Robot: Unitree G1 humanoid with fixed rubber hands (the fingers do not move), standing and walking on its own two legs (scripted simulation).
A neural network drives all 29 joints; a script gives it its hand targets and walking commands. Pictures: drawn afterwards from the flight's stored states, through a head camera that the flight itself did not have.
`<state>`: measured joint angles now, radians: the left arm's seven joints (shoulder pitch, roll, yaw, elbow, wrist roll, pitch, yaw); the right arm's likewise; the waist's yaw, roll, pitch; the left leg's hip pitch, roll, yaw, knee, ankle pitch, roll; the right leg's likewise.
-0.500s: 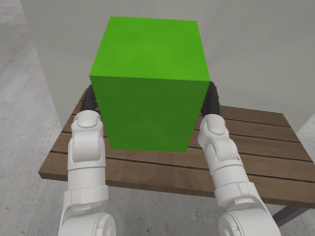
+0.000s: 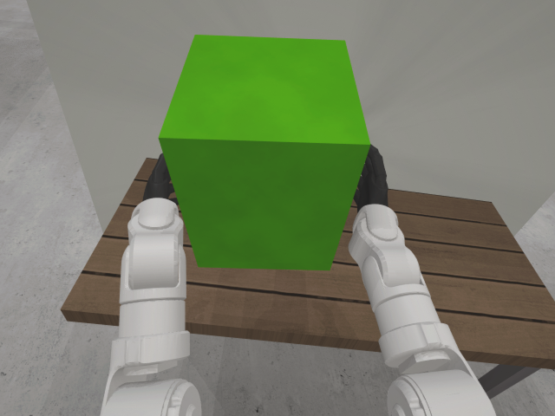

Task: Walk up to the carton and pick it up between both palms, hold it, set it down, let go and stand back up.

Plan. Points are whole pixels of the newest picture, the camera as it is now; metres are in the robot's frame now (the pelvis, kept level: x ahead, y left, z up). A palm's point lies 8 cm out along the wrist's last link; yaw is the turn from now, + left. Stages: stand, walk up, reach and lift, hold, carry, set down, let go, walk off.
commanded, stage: hold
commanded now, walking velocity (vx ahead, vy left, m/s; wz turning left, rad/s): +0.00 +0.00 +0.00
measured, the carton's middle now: (267, 160) +0.42 +0.00 +0.19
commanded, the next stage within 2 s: set down in 0.46 s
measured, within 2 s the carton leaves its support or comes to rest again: neither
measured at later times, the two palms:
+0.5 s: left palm (158, 205) +0.36 +0.15 +0.16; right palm (370, 204) +0.36 -0.14 +0.17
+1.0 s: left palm (166, 234) +0.38 +0.14 +0.08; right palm (352, 195) +0.40 -0.13 +0.15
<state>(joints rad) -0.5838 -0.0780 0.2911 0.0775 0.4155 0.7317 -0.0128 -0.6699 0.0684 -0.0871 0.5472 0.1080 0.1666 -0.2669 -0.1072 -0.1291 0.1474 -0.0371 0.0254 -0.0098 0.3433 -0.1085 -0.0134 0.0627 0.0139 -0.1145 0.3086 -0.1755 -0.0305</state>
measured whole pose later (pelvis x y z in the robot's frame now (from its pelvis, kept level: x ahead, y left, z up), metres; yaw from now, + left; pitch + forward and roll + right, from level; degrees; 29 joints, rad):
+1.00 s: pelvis +0.02 -0.02 +0.00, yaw -1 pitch -7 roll +0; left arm -0.48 -0.12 0.34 0.32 0.40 0.41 0.01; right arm -0.67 0.12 -0.22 0.73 -0.09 -0.18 -0.14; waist -0.02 -0.12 0.11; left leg -0.06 0.04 0.01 0.29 -0.10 -0.03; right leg 0.01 0.02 -0.12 0.30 -0.19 -0.05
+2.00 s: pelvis +0.02 -0.03 +0.00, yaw -3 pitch +1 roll +1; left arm -0.58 -0.20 0.51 0.62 0.44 0.18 0.11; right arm -0.78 0.12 -0.47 0.97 -0.25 -0.30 -0.09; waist 0.02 -0.09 0.04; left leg -0.20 0.07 0.05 0.27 -0.08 -0.06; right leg -0.16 0.05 -0.09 0.33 -0.19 -0.08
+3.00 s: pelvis +0.05 -0.04 -0.02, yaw -4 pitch +26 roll +1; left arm -0.60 -0.18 0.53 0.96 0.28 -0.32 0.25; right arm -0.88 0.01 -0.46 1.28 -0.35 -0.59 -0.11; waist 0.07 -0.01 -0.16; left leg -0.75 0.09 0.07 0.43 -0.13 -0.06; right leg -0.71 0.05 -0.09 0.48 -0.23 -0.08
